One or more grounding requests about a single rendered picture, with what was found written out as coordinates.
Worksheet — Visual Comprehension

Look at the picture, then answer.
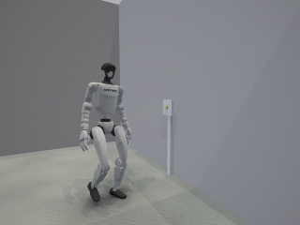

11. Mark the right robot forearm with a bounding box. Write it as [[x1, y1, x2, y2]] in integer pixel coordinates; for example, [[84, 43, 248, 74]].
[[81, 102, 90, 131]]

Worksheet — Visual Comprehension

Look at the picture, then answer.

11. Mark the right robot foot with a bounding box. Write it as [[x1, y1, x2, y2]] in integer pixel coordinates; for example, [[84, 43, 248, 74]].
[[87, 182, 100, 202]]

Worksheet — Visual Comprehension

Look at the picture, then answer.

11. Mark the right robot hand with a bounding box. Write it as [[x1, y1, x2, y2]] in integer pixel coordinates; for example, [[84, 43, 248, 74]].
[[80, 130, 91, 151]]

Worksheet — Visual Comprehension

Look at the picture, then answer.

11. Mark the left robot hand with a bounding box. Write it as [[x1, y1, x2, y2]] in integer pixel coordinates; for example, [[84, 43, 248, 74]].
[[124, 127, 133, 144]]

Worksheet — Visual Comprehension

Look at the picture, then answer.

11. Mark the right robot thigh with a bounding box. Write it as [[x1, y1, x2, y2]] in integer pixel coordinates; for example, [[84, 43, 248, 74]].
[[89, 126, 111, 173]]

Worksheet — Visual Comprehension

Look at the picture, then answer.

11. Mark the panel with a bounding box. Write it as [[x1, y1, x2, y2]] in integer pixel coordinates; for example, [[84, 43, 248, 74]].
[[163, 99, 174, 176]]

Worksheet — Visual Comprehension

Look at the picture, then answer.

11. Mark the left robot upper arm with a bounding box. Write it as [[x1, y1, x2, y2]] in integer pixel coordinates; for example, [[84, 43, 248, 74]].
[[116, 85, 124, 111]]

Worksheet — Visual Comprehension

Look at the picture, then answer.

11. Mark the left robot forearm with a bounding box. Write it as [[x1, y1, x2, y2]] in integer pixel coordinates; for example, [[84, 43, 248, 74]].
[[118, 109, 129, 128]]

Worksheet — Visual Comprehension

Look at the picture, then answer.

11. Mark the right robot upper arm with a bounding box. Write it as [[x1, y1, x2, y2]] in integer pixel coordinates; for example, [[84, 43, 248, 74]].
[[84, 82, 99, 111]]

